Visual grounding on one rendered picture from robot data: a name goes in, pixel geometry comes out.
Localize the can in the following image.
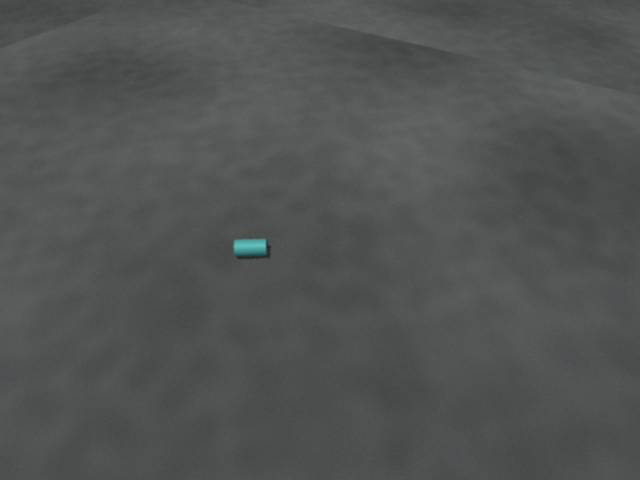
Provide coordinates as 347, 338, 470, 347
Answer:
234, 238, 268, 257

